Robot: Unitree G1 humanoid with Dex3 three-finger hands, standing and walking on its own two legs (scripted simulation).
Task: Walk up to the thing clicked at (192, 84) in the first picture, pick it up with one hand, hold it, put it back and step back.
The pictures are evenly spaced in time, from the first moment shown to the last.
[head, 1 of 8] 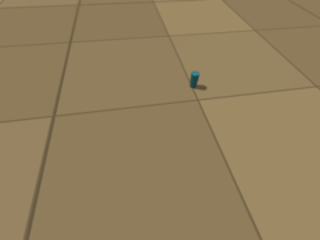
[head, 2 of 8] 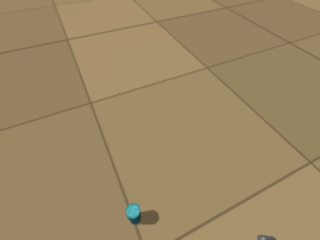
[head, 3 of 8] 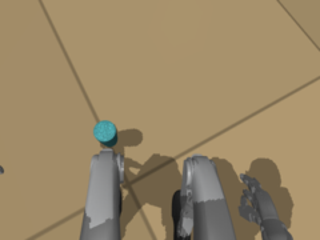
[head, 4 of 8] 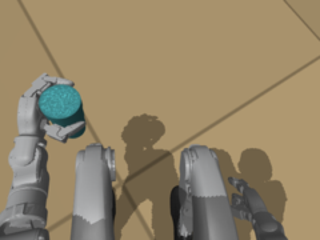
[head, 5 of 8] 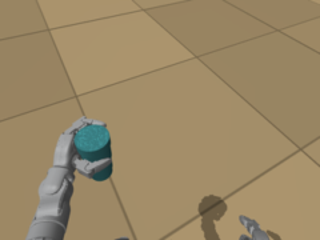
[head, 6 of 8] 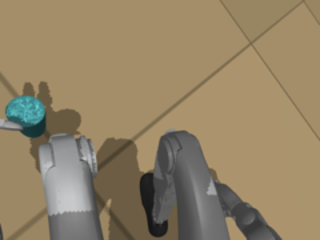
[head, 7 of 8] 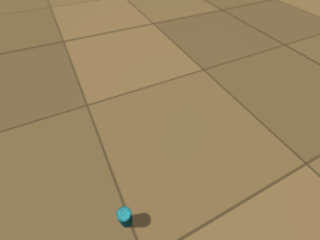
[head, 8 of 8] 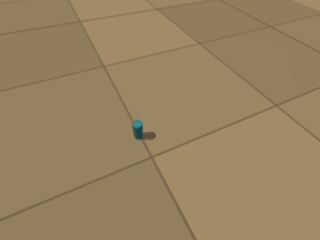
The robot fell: no
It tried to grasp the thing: yes
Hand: left
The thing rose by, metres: 0.68
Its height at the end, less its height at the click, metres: +0.00
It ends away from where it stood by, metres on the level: 0.03
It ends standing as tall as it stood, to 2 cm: yes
